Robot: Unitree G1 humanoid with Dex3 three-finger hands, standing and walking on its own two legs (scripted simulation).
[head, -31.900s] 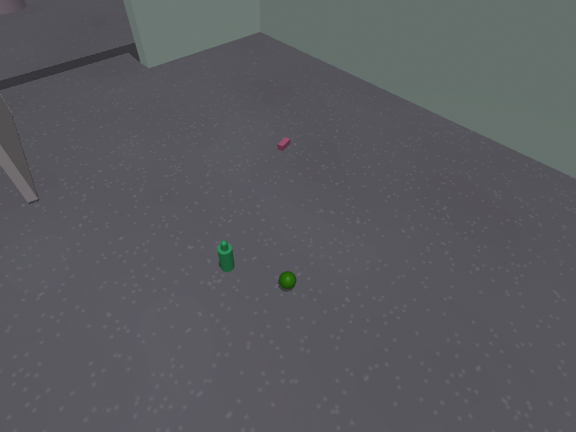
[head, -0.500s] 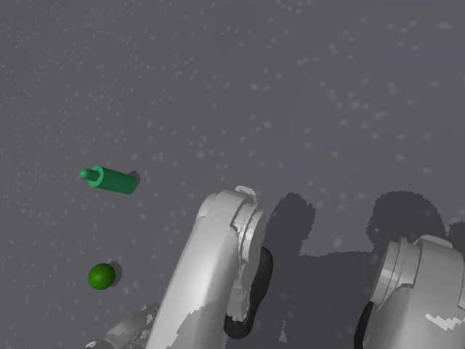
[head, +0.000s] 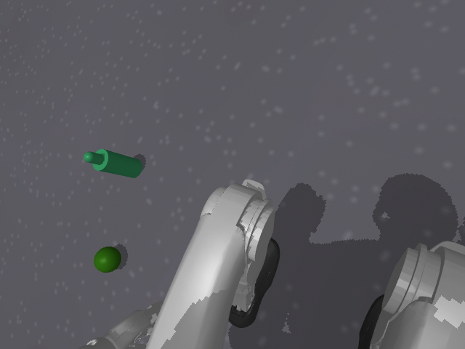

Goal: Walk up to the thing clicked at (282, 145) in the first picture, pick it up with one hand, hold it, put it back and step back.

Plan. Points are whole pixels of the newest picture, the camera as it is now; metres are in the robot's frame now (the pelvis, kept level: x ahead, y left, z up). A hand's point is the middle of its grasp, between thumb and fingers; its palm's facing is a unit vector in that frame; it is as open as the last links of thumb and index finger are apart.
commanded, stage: close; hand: right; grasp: from above
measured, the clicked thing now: out of the picture +0.43 -0.33 -0.28
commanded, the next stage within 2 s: none
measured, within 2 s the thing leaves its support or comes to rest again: neither
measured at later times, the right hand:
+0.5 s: hand out of the picture +0.42 -0.32 -0.24, palm faces -0.39 +0.11 -0.91, open 11.9 cm
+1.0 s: hand out of the picture +0.40 -0.32 -0.24, palm faces -0.45 +0.12 -0.89, open 10.2 cm
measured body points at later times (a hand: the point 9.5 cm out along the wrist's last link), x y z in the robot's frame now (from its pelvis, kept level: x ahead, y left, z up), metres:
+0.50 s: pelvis -0.01 +0.00 +0.01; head +0.26 -0.13 +0.35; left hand +0.07 +0.26 -0.05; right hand +0.44 -0.32 -0.19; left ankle +0.11 +0.13 -0.26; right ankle +0.06 -0.13 -0.26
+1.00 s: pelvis -0.01 +0.00 +0.01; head +0.25 -0.13 +0.35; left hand +0.06 +0.25 -0.06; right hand +0.42 -0.32 -0.19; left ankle +0.11 +0.13 -0.26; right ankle +0.06 -0.13 -0.26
